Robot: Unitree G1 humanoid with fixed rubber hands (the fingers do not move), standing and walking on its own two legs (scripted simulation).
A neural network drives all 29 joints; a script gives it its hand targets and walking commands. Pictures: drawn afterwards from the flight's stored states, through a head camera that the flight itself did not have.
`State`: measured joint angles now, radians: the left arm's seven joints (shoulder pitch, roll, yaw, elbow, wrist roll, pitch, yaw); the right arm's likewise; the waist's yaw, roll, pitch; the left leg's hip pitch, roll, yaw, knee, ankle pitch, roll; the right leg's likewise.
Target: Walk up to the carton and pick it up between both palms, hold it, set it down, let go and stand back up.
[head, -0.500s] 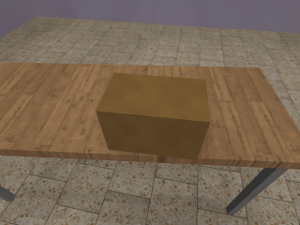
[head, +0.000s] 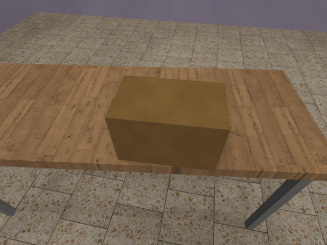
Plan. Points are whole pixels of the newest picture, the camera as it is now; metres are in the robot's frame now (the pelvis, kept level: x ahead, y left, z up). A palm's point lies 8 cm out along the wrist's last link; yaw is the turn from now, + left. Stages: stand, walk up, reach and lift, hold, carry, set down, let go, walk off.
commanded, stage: stand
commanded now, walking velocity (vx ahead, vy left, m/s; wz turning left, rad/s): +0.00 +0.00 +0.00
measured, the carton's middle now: (169, 123) +0.44 +0.01 +0.04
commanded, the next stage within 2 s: none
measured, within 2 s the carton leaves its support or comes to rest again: neither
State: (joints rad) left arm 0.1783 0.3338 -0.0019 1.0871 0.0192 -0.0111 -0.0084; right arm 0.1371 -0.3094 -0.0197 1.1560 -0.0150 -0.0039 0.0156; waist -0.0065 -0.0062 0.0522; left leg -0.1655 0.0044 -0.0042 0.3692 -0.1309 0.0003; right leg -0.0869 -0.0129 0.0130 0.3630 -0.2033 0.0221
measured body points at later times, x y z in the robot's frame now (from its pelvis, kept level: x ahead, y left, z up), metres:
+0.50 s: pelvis +0.01 +0.00 +0.00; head +0.02 +0.01 +0.45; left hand +0.08 +0.29 -0.14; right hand +0.07 -0.29 -0.14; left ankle +0.05 +0.12 -0.75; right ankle +0.00 -0.13 -0.75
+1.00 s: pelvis +0.03 +0.00 +0.00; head +0.03 +0.00 +0.45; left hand +0.10 +0.29 -0.14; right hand +0.10 -0.29 -0.14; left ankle +0.05 +0.12 -0.75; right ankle +0.00 -0.13 -0.75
